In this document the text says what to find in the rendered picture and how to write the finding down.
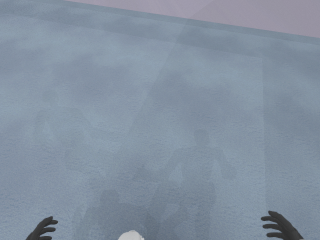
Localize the left robot hand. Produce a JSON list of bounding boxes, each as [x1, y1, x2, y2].
[[26, 216, 58, 240]]

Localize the right robot hand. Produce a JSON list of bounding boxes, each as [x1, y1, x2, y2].
[[261, 210, 304, 240]]

